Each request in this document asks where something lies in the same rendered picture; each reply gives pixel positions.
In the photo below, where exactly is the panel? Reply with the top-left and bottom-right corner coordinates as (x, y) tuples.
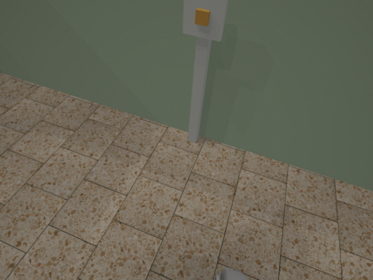
(182, 0), (228, 143)

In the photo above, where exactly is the button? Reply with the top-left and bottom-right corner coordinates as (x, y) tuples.
(195, 8), (210, 26)

